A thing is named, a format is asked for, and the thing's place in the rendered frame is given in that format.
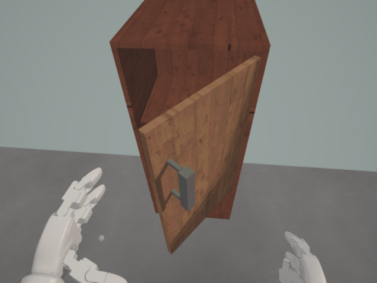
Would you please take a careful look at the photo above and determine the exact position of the right robot hand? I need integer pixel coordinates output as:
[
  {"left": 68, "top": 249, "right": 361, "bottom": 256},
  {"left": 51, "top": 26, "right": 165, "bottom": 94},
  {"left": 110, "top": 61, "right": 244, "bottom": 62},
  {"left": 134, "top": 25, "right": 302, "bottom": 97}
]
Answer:
[{"left": 279, "top": 231, "right": 327, "bottom": 283}]

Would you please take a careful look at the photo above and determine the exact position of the left robot hand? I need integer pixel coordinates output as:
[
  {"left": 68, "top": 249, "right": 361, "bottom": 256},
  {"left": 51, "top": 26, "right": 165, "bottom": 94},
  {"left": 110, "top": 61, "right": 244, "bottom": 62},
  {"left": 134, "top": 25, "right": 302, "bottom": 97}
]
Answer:
[{"left": 31, "top": 167, "right": 127, "bottom": 283}]

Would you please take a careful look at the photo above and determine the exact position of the handle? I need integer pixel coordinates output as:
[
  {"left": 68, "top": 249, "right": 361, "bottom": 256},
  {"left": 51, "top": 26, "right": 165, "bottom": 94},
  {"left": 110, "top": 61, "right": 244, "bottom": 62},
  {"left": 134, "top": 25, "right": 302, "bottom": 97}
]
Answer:
[{"left": 167, "top": 158, "right": 195, "bottom": 211}]

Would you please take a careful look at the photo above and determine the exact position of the cupboard door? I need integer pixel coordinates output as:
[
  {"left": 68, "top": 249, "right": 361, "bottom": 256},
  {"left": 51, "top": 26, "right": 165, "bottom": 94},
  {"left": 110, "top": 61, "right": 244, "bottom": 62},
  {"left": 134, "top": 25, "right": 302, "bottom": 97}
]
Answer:
[{"left": 138, "top": 55, "right": 261, "bottom": 254}]

